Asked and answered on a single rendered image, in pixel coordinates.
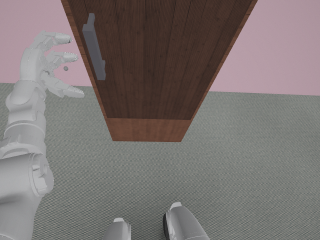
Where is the left robot forearm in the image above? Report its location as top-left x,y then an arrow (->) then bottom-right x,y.
0,80 -> 47,160

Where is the handle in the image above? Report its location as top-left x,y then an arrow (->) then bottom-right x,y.
82,13 -> 106,80

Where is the robot left upper arm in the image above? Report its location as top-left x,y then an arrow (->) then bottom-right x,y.
0,152 -> 54,240

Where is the robot left thigh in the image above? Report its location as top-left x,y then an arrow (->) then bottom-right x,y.
102,221 -> 131,240

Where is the left robot hand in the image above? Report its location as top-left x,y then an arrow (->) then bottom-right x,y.
19,30 -> 85,98

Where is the right robot shin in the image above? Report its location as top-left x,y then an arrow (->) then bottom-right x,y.
169,202 -> 182,240

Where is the cupboard door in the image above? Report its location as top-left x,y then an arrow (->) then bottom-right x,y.
67,0 -> 253,120

